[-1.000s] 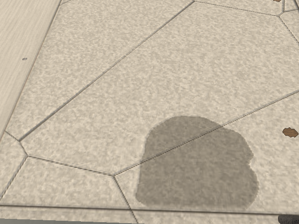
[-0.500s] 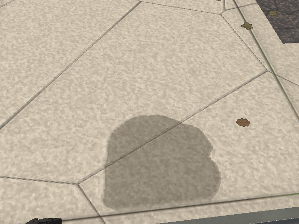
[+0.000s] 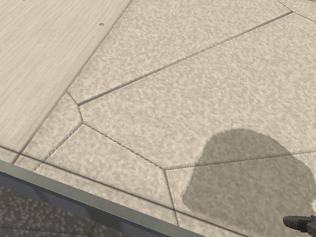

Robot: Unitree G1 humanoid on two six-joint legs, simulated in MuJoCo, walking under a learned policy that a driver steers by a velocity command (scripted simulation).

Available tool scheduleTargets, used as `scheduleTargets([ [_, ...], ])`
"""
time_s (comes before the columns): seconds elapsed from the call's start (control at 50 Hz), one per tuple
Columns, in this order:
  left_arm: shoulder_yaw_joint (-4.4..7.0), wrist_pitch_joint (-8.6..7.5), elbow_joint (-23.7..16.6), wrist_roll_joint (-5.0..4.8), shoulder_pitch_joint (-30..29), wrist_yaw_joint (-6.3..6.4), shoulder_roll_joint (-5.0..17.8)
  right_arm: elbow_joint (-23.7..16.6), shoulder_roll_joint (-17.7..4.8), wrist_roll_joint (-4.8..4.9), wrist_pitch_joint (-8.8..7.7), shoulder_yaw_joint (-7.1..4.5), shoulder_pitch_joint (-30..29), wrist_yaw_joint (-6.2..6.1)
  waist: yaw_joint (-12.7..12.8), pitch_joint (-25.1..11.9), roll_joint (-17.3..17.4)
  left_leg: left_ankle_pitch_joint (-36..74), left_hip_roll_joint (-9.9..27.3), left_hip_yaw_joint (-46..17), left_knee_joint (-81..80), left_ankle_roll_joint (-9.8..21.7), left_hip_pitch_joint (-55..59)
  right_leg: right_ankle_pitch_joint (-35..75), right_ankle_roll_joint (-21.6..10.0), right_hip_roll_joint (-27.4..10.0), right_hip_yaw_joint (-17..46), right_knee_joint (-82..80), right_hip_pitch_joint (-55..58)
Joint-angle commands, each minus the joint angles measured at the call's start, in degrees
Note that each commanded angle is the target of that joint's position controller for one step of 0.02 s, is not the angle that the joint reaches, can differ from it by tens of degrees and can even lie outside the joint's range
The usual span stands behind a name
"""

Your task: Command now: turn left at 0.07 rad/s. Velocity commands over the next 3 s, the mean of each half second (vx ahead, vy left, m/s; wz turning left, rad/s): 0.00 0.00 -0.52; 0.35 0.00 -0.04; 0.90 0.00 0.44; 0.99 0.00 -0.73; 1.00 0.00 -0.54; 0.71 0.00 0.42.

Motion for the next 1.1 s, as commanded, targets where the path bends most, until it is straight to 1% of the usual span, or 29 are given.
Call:
scheduleTargets([
  [0.02, -0.31, -0.06, -3.11, -1.59, -1.07, -0.51, 3.41, -0.49, -3.23, -1.01, -2.68, -0.1, 4.06, -0.4, -3.61, -15.01, 9.26, 41.3, 17.59, -13.2, -10.9, 13.8, 20.02, -4.57, 1.77, -1.08, 8.59, 9.81, -10.46],
  [0.06, -0.05, 1.27, -1.35, -0.73, 0.26, 0.47, 3.99, 0.28, -4.62, -0.89, -3.03, -0.33, -0.65, -0.72, -2.03, -10.34, 9.11, 37.97, 15.34, -7.69, -13.01, 11.28, 12.59, 3.07, 3.02, 0.4, 8.39, 7.67, -5.82],
  [0.12, 1.09, 2.18, -1.46, -1.47, 2.83, 1.01, 6.46, 0.54, -8.4, -0.91, -2.18, -1.81, -1.53, -2.13, -1.79, -8.41, 9.99, 33.02, 16.45, -4.7, -15.47, 12.52, 11.67, 5.82, 4.09, 2.63, 5.85, 12.45, -7.55],
  [0.2, 0.95, 3.26, -3.64, -1.36, 1.18, 1.54, 3.69, 1.82, -5.55, -1.03, -1.57, -1.34, -1.0, -3.6, -2.87, -5.22, 9.06, 17.98, 18.46, -2.98, -19.26, 12.34, 13.13, 8.81, 4.47, 0.5, 6.09, 12.9, -13.48],
  [0.3, 0.17, 3.13, -7.58, -0.59, -0.89, -0.08, 0.76, 2.68, -6.73, -0.78, -1.37, -2.42, -1.34, -3.54, -3.34, -6.23, 7.87, 20.12, 20.43, 1.11, -18.74, 12.57, 15.75, 8.58, 2.75, -1.06, 3.74, 3.82, -11.29],
  [0.42, 1.15, 4.45, -10.59, -1.36, 0.45, -1.85, 1.88, 3.69, -9.67, 1.16, -1.65, -4.12, -2.07, -2.02, -1.62, -8.35, 9.13, 26.73, 22.77, 5.52, -13.23, 8.56, 17.45, 9.02, -1.86, 0.51, -0.02, -8.38, -3.54],
  [0.46, 2.09, 4.52, -9.92, -1.38, 4.19, -1.45, 2.63, 5.17, -8.49, 2.25, -1.25, -4.09, -1.22, -1.56, 0.81, -8.84, 6.86, 22.36, 20.15, 9.56, -5.27, 3.47, 14.23, 17.31, -5.1, 3.31, -1.25, -19.53, 4.57],
  [0.48, 3.7, 4.08, -8.77, -1.17, 8.38, -0.38, 6.53, 6.39, -6.37, 1.65, -1.12, -3.69, 1.74, -1.06, 1.73, -8.69, -1.12, 14.56, 15.09, 12.87, 5.72, -0.79, 7.08, 32.82, -8.31, 3.18, 3.99, -25.54, 12.95],
  [0.5, 5.86, 3.38, -9.84, -0.78, 11.29, 0.75, 15.4, 2.62, -3.01, -1.42, -1.39, -2.52, -1.74, -1.18, 1.46, -7.2, -19.11, -18.79, 6.5, 14.52, 25.75, -7.11, -15.78, 64.89, -16.51, -10.84, 26.71, -25.53, 24.89],
  [0.52, 5.26, 1.3, -11.7, 1.91, 9.76, -0.08, 15.7, 0.13, -4.25, -1.41, -1.87, -2.49, -6.81, -1.76, 2.79, -13.89, -13.86, -25.42, 1.29, -0.1, 36.58, -8.72, -21.47, 63.22, -26.21, -16.42, 38.0, -27.9, 22.48],
  [0.54, 4.96, -0.1, -11.3, 1.77, 7.49, -0.79, 13.95, 0.13, -6.76, 0.01, -1.85, -3.16, -8.2, -1.93, 2.65, -13.3, -6.29, -21.25, 1.75, -4.64, 39.1, -7.73, -23.19, 54.81, -25.08, -14.69, 33.0, -29.86, 22.06],
  [0.56, 4.71, -0.64, -10.91, 0.44, 4.91, -0.38, 13.12, 0.15, -6.19, 0.66, -2.25, -3.04, -8.16, -2.21, 0.48, -10.35, -4.74, -14.84, 1.95, -6.5, 37.07, -6.28, -24.41, 48.57, -21.88, -11.47, 29.83, -30.7, 20.27],
  [0.58, 4.09, -0.31, -11.4, -1.02, 1.31, 0.2, 11.05, 1.21, -6.91, 0.07, -2.5, -3.28, -6.53, -2.68, -1.5, -9.01, -1.95, -9.78, 2.71, -7.66, 35.13, -5.9, -24.85, 45.77, -19.18, -9.48, 27.66, -30.28, 19.06],
  [0.6, 2.91, 0.29, -12.3, -1.47, -2.87, 0.79, 8.54, 2.64, -8.04, -0.23, -2.37, -3.61, -3.41, -2.72, -3.53, -9.44, -1.81, -6.12, 2.74, -6.86, 34.91, -6.16, -22.2, 48.4, -17.92, -9.07, 23.9, -29.88, 16.9],
  [0.64, 1.28, 0.4, -12.7, -0.42, -4.25, 1.54, 5.43, 5.41, -6.8, -0.04, -2.08, -3.13, 0.64, -2.01, -3.92, -12.71, -2.29, -1.58, 2.13, -5.26, 35.04, -7.08, -15.94, 53.69, -17.11, -7.67, 18.56, -29.35, 15.71],
  [0.66, 0.19, 0.97, -9.48, 1.23, 1.28, 0.41, 3.1, 8.87, -3.97, -2.72, -0.12, -1.4, 8.01, -0.57, -3.79, -13.9, -1.55, 0.49, 2.54, -2.39, 32.12, -6.46, -10.8, 50.38, -14.36, -3.37, 13.76, -30.73, 16.41],
  [0.68, -0.37, 0.79, -8.58, 1.59, 2.44, -0.25, 2.05, 9.23, -2.69, -2.31, 0.68, -0.89, 8.35, 0.49, -3.41, -12.45, -3.76, 1.73, 2.27, -0.77, 28.62, -6.32, -9.16, 40.14, -13.26, -2.03, 12.44, -33.43, 14.98],
  [0.72, -0.51, 0.51, -7.49, 2.12, 4.53, -1.25, 3.04, 8.62, -3.93, -1.87, 1.05, -0.73, 4.7, 2.14, -0.62, -7.97, -7.34, 1.74, 1.92, 0.22, 22.98, -5.87, -10.05, 16.23, -12.9, -2.73, 14.52, -39.78, 13.84],
  [0.74, 0.7, -0.9, -8.19, 0.08, 2.45, 0.12, 6.51, 5.29, -5.79, 3.76, -1.39, -1.65, -1.24, 1.06, 0.5, -6.69, -7.36, 4.29, 3.27, -2.53, 20.21, -4.96, -14.24, 7.18, -14.87, -6.68, 17.7, -40.4, 15.04],
  [0.76, 0.85, -1.76, -7.58, 0.43, 3.55, 0.9, 6.87, 4.51, -6.63, 4.26, -2.78, -1.42, -3.79, 0.44, 2.0, -4.87, -6.7, 4.87, 3.51, -4.66, 17.96, -4.36, -18.17, 3.31, -15.27, -9.2, 20.26, -42.06, 17.76],
  [0.8, 1.09, -3.02, -6.03, 0.88, 5.66, 1.59, 6.68, 4.35, -5.95, 3.14, -4.51, -1.43, -3.44, -0.26, 2.58, -2.23, -5.01, 4.85, 3.39, -7.98, 16.21, -3.54, -24.62, 2.46, -15.56, -12.52, 21.96, -43.99, 22.6],
  [0.86, 1.01, -4.69, -4.66, 0.18, 5.98, 1.41, 5.1, 5.03, -4.95, 2.92, -5.17, -1.77, 0.6, -0.25, 1.29, -0.44, -4.25, 5.5, 4.02, -9.46, 18.95, -3.07, -29.66, 4.98, -15.08, -13.29, 18.67, -45.68, 25.64],
  [0.88, 0.0, -3.98, -3.87, 3.28, 8.07, 0.12, 4.01, 7.51, -4.51, -3.75, -3.09, -1.56, 3.09, 1.9, 1.04, 0.0, -0.44, 4.55, 1.54, -5.81, 20.27, -3.3, -25.53, 5.94, -13.95, -10.93, 13.69, -47.16, 21.84],
  [0.92, -0.14, -4.06, -4.66, 3.36, 3.96, -0.73, 2.91, 7.26, -2.39, -2.31, -1.76, -1.18, 5.17, 3.49, -1.1, -0.28, -5.93, 4.77, 2.76, -1.33, 24.47, -2.32, -20.01, 8.68, -12.98, -8.68, 7.16, -46.23, 15.85],
  [0.96, -0.3, -4.53, -5.26, 3.06, 1.43, -0.78, 2.6, 5.92, -2.28, -0.87, -1.34, -0.9, 3.7, 3.81, -2.36, 0.78, -4.28, 3.83, 4.06, 0.38, 24.54, -0.42, -16.02, 10.87, -12.64, -8.66, 3.68, -45.77, 10.9],
  [1.0, -0.02, -4.79, -4.97, 3.07, 1.24, -0.51, 3.46, 4.34, -2.06, -0.58, -1.19, -0.38, 2.7, 3.63, -2.86, 0.79, -2.61, 0.41, 4.42, 1.78, 18.24, 2.39, -10.51, 16.87, -12.02, -9.1, 0.26, -44.77, 10.06],
  [1.04, 0.32, -4.68, -3.69, 3.02, 2.49, -0.26, 4.97, 3.67, -2.86, -0.75, -0.99, -0.6, 4.11, 3.01, -3.64, -1.9, -3.58, -5.08, 1.27, 5.3, 13.58, 4.81, -5.86, 47.16, -11.74, -9.75, -3.11, -36.77, 14.96],
  [1.08, 0.59, -3.24, -2.62, 2.54, 1.98, -0.31, 6.29, 6.44, -4.87, -0.22, -1.48, -1.87, 16.19, 1.99, -8.71, -11.39, -3.26, -6.58, -4.77, 8.01, 7.9, 7.21, 5.79, 77.28, -10.93, -8.61, -6.89, -15.99, 19.75],
  [1.1, 0.42, -2.08, -3.06, 1.17, -1.48, -0.56, 6.61, 9.83, -5.18, -0.15, -2.53, -2.48, 26.84, 1.78, -14.66, -13.95, 0.26, -0.15, -7.81, 9.07, -3.34, 8.15, 17.63, 74.79, -9.69, -5.53, -8.88, 0.62, 14.05],
])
